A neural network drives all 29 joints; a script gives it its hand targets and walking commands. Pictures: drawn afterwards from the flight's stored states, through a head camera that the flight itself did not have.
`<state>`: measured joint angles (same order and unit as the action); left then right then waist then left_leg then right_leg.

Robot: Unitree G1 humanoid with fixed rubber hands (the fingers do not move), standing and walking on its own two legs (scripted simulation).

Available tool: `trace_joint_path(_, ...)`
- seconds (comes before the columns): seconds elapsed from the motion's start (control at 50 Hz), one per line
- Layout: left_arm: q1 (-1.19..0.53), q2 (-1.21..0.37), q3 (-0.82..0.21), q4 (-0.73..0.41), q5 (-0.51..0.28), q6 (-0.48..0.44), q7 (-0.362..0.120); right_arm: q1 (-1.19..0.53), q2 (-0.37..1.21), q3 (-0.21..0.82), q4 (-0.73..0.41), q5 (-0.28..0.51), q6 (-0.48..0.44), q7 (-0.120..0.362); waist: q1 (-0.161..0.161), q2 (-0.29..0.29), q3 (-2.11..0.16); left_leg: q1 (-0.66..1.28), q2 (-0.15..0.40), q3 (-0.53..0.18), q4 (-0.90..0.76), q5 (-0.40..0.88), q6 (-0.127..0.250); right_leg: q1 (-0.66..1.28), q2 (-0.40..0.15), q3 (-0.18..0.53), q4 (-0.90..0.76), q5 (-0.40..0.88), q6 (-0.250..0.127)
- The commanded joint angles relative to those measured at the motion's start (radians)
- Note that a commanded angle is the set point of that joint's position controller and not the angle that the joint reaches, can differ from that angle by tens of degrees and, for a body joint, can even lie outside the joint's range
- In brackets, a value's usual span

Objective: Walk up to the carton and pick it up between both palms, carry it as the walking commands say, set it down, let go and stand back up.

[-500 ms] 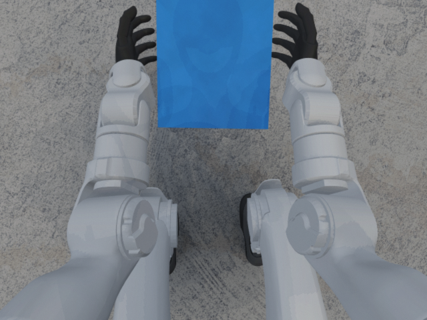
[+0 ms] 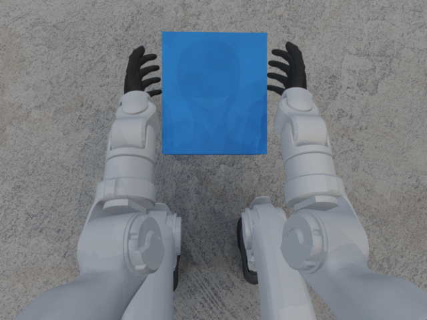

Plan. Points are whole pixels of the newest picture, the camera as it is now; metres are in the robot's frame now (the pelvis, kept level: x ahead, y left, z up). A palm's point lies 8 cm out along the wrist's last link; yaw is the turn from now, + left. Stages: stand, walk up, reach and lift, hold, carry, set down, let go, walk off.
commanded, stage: reach and lift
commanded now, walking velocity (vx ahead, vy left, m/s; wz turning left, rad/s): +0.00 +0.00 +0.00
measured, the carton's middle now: (213, 101) +0.51 -0.02 -0.15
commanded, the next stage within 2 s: none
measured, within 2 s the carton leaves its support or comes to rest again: neither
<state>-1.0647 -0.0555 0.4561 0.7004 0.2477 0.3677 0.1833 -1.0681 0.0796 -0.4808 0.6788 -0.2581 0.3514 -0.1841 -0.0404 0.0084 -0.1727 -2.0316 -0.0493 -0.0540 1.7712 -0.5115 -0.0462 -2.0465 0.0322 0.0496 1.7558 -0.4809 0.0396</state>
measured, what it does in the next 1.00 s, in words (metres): rises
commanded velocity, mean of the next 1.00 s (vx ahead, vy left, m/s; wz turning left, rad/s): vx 0.00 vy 0.00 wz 0.00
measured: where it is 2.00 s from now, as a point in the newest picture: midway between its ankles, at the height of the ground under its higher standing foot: (210, 265)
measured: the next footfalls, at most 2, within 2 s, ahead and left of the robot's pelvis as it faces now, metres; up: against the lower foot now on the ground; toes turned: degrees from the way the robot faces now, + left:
none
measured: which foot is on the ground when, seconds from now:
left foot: down 0.00-1.00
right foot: down 0.00-1.00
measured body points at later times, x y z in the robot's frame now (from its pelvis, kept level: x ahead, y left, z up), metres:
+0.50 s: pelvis +0.01 +0.00 +0.06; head +0.23 +0.00 +0.45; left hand +0.49 +0.12 +0.00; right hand +0.49 -0.15 +0.01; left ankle +0.10 +0.13 -0.45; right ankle +0.11 -0.13 -0.45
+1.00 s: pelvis +0.03 +0.00 +0.12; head +0.20 +0.00 +0.54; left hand +0.47 +0.12 +0.08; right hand +0.46 -0.15 +0.09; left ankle +0.10 +0.13 -0.45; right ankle +0.11 -0.13 -0.45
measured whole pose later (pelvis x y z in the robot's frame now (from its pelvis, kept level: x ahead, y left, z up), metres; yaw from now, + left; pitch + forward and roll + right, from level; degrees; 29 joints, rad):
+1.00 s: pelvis +0.03 +0.00 +0.12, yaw +0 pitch +34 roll +0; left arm -0.79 -0.14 0.43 0.66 0.28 0.35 0.18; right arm -0.80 0.16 -0.46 0.65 -0.29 0.33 -0.17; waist -0.04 0.01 -0.22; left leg -1.51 -0.04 -0.06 1.38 -0.47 -0.03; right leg -1.52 0.02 0.05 1.37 -0.44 0.03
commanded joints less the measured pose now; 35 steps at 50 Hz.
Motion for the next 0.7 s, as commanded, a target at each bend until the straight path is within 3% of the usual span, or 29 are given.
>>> trace_joint_path(0.0,-0.700,-1.018,-0.505,0.012,-0.167,-0.040,-0.350,-0.602,1.006,0.507,0.094,0.152,0.001,0.379,-0.013,0.027,-1.030,0.535,-0.142,0.130,-0.192,0.171,0.006,0.641,0.142,-0.123,-0.182,0.205,-0.021)
trace_joint_path(0.68,-0.501,-1.087,-0.535,0.009,-0.145,-0.052,-0.358,-0.408,1.082,0.525,0.108,0.132,-0.013,0.383,-0.005,0.024,-0.915,0.804,-0.139,0.087,-0.442,0.209,0.006,0.916,0.144,-0.090,-0.416,0.235,-0.021)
